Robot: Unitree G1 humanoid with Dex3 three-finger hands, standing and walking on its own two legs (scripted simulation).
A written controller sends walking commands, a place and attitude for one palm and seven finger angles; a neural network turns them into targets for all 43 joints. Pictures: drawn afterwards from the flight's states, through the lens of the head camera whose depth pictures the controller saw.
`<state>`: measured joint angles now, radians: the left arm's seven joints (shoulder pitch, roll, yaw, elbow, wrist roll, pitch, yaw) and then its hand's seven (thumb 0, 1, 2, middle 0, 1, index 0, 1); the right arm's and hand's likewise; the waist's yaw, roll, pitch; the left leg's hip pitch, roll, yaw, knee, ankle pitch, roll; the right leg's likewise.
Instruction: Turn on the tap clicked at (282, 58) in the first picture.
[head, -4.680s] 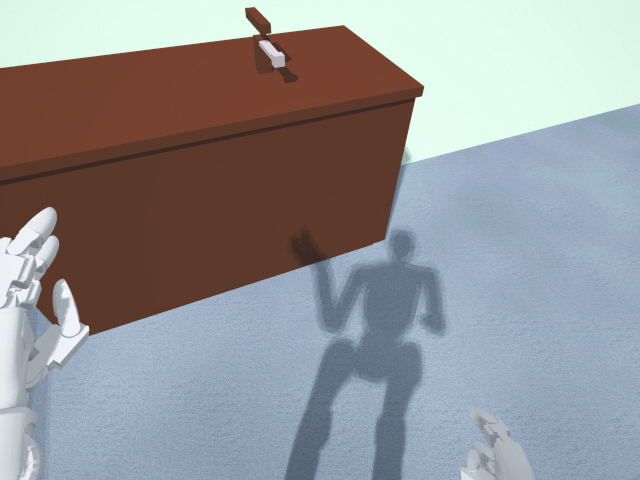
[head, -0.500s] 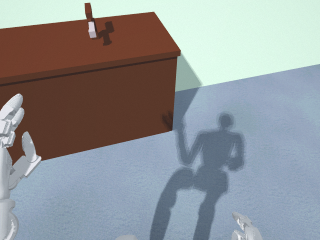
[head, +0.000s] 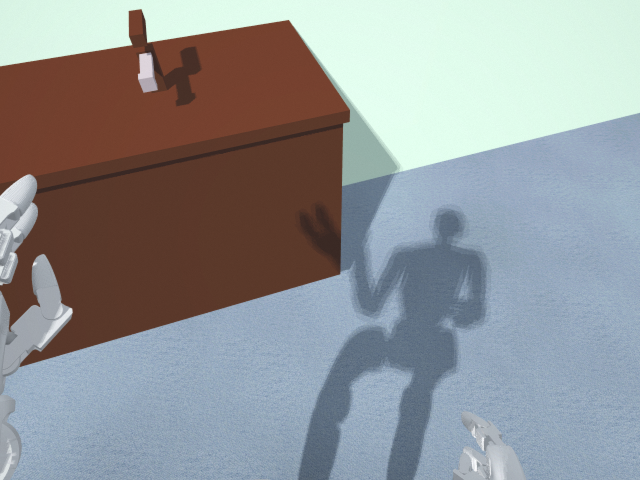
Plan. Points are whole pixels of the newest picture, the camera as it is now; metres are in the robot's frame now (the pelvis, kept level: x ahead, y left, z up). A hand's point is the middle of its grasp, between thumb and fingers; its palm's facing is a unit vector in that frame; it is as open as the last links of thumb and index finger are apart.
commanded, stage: take the last steps up to it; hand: left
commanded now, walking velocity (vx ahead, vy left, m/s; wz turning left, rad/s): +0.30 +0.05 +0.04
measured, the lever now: (147, 82) +0.79 +0.39 +0.08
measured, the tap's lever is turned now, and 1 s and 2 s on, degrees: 0 0 0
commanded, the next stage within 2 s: come to a stop and stand still in 1.34 s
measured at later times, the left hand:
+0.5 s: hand (114, 201) +0.34 +0.23 +0.20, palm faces +0.38 -0.81 -0.45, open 7.4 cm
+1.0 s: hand (156, 125) +0.48 +0.23 +0.20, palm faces +0.41 -0.81 -0.42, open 7.4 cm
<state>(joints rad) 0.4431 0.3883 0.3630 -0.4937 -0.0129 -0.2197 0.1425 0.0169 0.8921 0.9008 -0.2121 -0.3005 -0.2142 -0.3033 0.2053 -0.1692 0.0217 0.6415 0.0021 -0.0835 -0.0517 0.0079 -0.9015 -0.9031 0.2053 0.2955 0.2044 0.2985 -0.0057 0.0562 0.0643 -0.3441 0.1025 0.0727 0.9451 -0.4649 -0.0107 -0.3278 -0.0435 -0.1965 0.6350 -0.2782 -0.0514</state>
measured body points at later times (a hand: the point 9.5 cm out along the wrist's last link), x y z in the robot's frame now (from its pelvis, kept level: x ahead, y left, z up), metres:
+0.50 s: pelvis +0.12 +0.00 +0.01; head +0.15 -0.01 +0.46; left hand +0.32 +0.27 +0.22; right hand +0.30 -0.20 -0.08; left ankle +0.13 +0.15 -0.72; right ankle +0.15 -0.10 -0.70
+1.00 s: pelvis +0.25 -0.01 +0.01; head +0.28 -0.01 +0.46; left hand +0.45 +0.27 +0.22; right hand +0.42 -0.24 -0.07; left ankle +0.27 +0.12 -0.72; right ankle +0.22 -0.11 -0.67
